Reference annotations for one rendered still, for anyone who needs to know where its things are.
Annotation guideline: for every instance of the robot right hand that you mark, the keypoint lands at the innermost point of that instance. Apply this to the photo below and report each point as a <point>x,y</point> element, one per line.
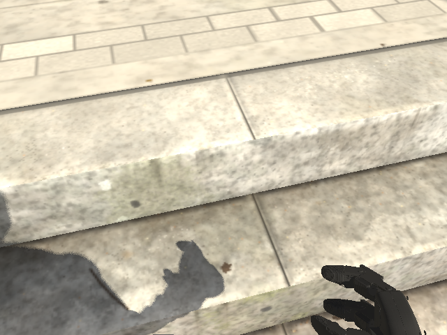
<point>390,315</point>

